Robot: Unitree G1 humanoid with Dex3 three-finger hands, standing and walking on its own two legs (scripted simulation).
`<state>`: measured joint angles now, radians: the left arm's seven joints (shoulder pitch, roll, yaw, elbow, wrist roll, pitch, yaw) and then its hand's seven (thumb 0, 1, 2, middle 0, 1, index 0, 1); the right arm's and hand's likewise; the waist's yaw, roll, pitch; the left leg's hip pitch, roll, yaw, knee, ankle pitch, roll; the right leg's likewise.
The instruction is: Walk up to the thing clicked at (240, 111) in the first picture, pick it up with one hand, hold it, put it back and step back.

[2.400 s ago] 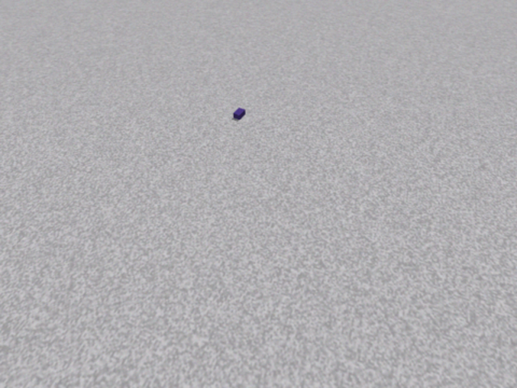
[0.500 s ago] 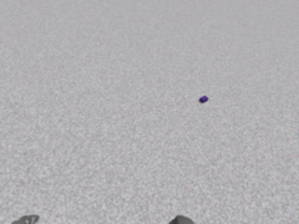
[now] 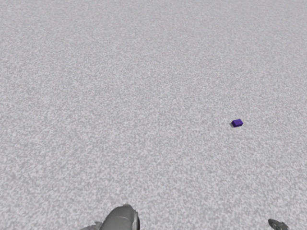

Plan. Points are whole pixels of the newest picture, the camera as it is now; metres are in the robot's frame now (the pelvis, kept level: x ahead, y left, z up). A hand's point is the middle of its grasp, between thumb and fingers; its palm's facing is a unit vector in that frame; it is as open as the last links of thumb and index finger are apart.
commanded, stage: walk up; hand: left
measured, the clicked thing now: (237, 123) +0.98 -0.63 -0.72
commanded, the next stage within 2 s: none
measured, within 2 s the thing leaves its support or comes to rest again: neither
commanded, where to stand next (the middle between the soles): +0.71 -0.98 m, yaw +21 degrees
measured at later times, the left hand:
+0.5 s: hand (136, 204) +0.18 +0.07 -0.10, palm faces +0.15 -0.91 -0.39, open 7.4 cm
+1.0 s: hand (191, 169) +0.32 -0.10 -0.14, palm faces +0.16 -0.95 -0.28, open 7.4 cm
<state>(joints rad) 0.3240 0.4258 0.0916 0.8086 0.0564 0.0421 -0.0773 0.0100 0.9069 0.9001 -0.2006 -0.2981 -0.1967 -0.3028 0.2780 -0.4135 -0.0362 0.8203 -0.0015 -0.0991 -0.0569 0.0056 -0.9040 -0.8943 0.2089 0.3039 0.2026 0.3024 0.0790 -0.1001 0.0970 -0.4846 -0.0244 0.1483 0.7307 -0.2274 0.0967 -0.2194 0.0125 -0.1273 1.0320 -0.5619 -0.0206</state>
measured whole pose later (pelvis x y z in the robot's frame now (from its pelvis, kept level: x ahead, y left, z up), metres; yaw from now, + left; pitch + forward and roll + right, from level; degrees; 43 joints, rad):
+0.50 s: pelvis +0.16 -0.23 +0.02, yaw +8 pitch -1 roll +0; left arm 0.29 0.42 0.11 0.79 0.05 0.03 -0.10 0.01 0.91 0.90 -0.20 -0.30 -0.20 -0.30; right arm 0.33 -0.51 -0.07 0.98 0.00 -0.05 -0.09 0.01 -0.91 -0.89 0.21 0.30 0.20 0.30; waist 0.05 0.01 0.00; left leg -0.55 0.05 -0.03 1.19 -0.45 0.05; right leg -0.34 -0.07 -0.10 0.72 -0.35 0.00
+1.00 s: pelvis +0.28 -0.39 +0.01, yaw +12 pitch -3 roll +1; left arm 0.26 0.47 0.12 0.73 0.05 0.09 -0.11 0.01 0.91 0.90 -0.20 -0.30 -0.20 -0.30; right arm 0.35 -0.44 -0.03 0.87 -0.02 -0.10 -0.08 0.01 -0.90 -0.89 0.21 0.30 0.21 0.30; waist 0.00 -0.15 0.07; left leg -0.39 0.09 0.03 0.71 -0.28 0.00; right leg -0.57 -0.12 0.11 1.09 -0.37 0.02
